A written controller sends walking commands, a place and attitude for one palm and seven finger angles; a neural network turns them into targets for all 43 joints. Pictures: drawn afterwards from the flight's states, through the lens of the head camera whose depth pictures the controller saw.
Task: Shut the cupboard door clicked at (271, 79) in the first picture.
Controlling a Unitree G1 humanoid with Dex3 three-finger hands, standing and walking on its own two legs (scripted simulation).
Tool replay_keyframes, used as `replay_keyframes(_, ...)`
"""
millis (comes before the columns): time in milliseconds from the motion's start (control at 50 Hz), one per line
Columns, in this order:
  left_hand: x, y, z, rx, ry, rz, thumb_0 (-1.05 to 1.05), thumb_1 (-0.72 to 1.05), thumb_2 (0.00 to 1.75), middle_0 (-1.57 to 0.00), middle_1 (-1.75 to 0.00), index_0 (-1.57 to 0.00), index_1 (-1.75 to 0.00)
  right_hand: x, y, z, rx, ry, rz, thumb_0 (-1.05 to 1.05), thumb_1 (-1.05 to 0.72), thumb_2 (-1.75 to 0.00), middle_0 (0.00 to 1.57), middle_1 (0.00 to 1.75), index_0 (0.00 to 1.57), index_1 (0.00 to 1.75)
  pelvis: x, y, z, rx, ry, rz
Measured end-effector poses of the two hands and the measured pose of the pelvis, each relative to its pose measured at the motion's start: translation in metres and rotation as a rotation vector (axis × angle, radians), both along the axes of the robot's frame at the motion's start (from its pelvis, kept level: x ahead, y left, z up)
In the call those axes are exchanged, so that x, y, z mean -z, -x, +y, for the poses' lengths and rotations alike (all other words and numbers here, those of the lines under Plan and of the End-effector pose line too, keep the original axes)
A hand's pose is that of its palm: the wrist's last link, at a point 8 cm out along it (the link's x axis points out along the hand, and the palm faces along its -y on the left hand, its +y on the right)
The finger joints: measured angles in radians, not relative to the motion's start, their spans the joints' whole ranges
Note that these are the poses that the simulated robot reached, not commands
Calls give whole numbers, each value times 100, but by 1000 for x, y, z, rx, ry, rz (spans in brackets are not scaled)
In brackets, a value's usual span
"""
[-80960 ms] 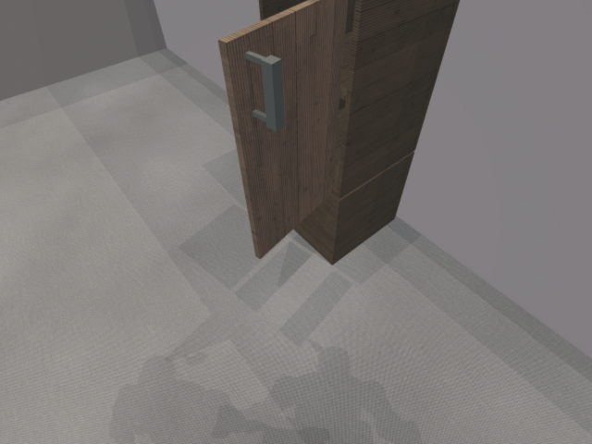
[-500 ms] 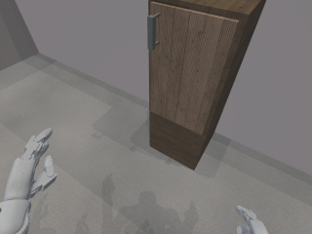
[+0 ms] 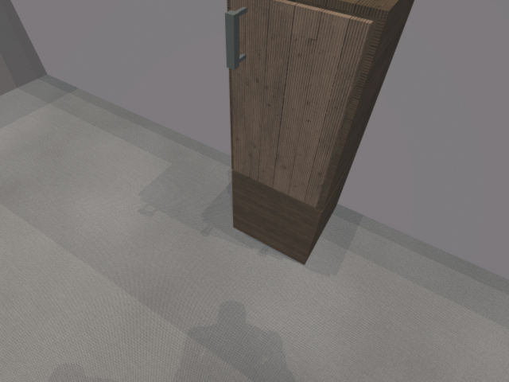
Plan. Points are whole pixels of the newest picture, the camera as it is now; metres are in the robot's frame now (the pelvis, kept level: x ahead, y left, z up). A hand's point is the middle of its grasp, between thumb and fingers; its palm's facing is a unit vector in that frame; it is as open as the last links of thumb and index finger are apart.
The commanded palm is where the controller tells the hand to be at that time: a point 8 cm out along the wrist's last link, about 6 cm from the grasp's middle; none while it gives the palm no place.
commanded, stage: let the arm hang, fingers relaxed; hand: left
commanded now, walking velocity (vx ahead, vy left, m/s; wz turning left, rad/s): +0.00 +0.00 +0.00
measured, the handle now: (237, 38) +0.83 +0.10 +0.16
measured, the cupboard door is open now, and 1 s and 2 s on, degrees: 0 0 0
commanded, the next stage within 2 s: look to check the result in 0.52 s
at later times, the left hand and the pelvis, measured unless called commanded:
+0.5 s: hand out of the picture +0.00 +0.15 -0.18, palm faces +0.04 -0.99 -0.15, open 7.3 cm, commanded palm none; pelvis +0.01 -0.01 +0.00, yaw -1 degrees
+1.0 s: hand out of the picture +0.01 +0.15 -0.17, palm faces +0.04 -0.99 -0.16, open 7.4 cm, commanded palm none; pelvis +0.03 -0.01 +0.00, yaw -1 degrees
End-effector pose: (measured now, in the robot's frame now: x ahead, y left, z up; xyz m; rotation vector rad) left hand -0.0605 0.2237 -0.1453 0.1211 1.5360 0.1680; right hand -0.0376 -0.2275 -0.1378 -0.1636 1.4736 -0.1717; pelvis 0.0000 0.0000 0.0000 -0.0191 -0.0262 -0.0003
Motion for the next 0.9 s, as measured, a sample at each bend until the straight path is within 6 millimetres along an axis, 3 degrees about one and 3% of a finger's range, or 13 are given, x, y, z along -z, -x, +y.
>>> replay_keyframes(80, -3, -4, 2, 0, -23, -10, 0, 91, 90, -20, -30, -20, -30, 7, -3, 15, 16, -44, -26, 0, -91, -90, 20, 30, 20, 29, 0, -1, 0, 5, -4, -6)
replay_keyframes(200, -2, -27, -3, 11, -23, -76, 0, 91, 90, -20, -30, -20, -30, 12, -14, 31, 26, -87, -69, 0, -91, -90, 20, 30, 20, 29, -1, -2, 0, 11, -10, -9)
replay_keyframes(360, 3, -54, -21, 19, 19, -141, 0, 91, 90, -20, -30, -20, -30, 10, -13, 27, 32, -72, -62, 0, -91, -90, 20, 30, 20, 29, -1, -4, -3, 11, -13, -1)
replay_keyframes(600, 4, -47, -26, 4, 31, -80, 0, 91, 90, -20, -30, -20, -30, 3, -14, 12, 34, -32, -17, 0, -91, -90, 20, 30, 20, 29, -2, -14, -6, 6, -11, 10)
replay_keyframes(900, -1, -59, -22, 1, 11, -74, 0, 91, 90, -20, -30, -20, -30, 6, -47, 16, 12, -48, -59, 0, -92, -90, 20, 30, 20, 29, -4, -29, -7, 8, -13, 1)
